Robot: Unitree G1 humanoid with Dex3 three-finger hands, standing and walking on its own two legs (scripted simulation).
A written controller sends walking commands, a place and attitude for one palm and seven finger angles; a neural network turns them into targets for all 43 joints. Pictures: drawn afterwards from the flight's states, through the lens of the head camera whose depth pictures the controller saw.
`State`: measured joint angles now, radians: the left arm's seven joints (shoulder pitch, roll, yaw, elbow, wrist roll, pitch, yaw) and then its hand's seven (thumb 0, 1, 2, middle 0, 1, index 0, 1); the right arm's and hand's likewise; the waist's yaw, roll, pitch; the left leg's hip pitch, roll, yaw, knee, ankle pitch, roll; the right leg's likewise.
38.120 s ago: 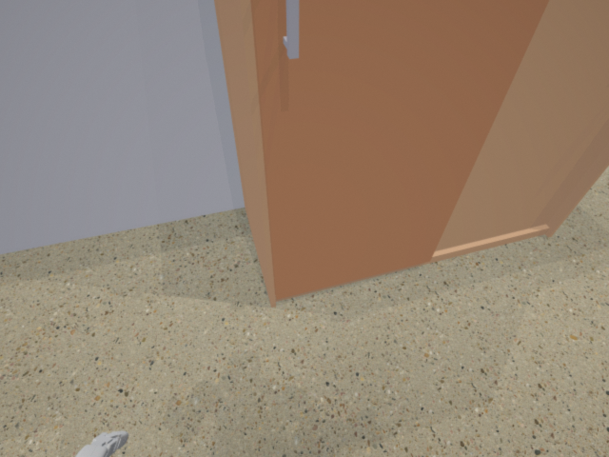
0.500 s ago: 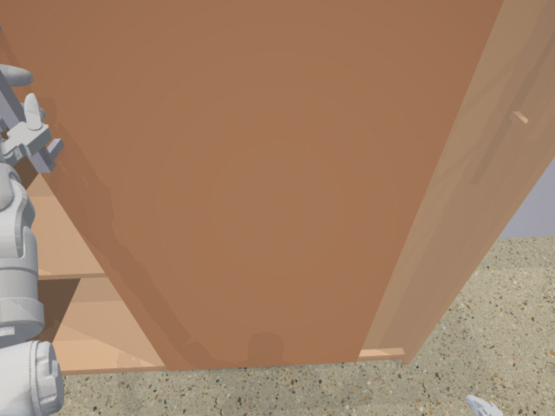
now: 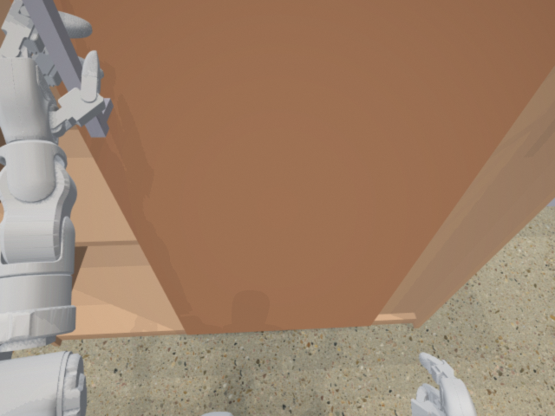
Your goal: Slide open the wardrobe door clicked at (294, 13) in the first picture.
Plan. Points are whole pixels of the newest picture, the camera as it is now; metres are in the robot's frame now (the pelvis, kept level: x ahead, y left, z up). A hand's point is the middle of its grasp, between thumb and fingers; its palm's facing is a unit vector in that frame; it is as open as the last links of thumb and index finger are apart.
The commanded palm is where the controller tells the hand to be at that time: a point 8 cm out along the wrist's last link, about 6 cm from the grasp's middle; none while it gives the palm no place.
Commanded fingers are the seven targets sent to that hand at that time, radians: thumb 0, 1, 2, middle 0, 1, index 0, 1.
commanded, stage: stop walking and hold the door there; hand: left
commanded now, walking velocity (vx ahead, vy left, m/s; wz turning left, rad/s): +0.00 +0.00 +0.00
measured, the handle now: (73, 54) +0.42 +0.26 +0.29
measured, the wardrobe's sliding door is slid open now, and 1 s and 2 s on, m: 0.44 0.44 0.43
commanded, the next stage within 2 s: loosen the grip on the handle in 0.94 s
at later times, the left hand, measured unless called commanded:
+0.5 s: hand (94, 93) +0.38 +0.23 +0.27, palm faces +0.29 -0.95 -0.11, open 5.6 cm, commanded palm +0.35 +0.27 +0.24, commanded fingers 0.00 0.90 0.90 -0.45 -1.40 -0.45 -1.40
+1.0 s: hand (95, 93) +0.38 +0.23 +0.27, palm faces +0.31 -0.94 -0.13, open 5.6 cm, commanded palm +0.35 +0.28 +0.24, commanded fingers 0.00 0.90 0.90 -0.45 -1.40 -0.45 -1.40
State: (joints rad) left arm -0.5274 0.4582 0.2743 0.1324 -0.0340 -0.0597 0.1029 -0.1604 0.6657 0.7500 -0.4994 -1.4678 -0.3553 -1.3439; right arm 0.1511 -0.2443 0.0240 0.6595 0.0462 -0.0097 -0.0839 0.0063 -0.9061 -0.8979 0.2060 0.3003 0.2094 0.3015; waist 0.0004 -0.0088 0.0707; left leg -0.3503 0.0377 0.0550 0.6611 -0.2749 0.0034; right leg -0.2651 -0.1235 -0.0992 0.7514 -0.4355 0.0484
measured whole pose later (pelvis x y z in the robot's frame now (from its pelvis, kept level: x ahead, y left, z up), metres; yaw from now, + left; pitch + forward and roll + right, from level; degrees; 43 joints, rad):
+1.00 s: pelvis -0.01 +0.02 +0.02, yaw -2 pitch +0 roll -1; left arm -0.50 0.39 0.23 0.25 -0.08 -0.05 0.13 -0.06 0.74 0.80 -0.46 -1.40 -0.32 -1.38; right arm 0.18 -0.24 0.04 0.68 0.05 -0.01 -0.10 0.01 -0.91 -0.90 0.20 0.30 0.21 0.30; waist 0.00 0.03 -0.03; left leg -0.30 0.04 0.10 0.51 -0.21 0.03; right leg -0.23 0.01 -0.07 0.45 -0.23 -0.01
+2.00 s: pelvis +0.01 +0.00 +0.01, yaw -3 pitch +2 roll +0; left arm -0.44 0.46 0.43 0.27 -0.15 -0.05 -0.06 -0.02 -0.55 0.20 -0.50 -1.27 -0.26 -1.15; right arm 0.19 -0.23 0.03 0.63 0.04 -0.09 -0.09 0.01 -0.91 -0.90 0.20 0.30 0.21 0.30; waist 0.02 0.02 -0.06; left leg -0.32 0.02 0.06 0.54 -0.25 0.01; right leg -0.28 0.02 -0.06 0.55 -0.30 -0.04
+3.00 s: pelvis +0.00 +0.01 +0.01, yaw -1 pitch -2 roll -1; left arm -0.13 0.43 0.47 -0.09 -0.24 0.01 -0.13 -0.02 -0.55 0.20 -0.26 -1.15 -0.26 -1.15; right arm 0.14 -0.22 0.07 0.62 0.04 -0.14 -0.13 0.01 -0.91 -0.90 0.20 0.30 0.21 0.30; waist 0.09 0.02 -0.04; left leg -0.26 0.00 0.03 0.53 -0.24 0.03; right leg -0.19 0.00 -0.08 0.51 -0.28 -0.02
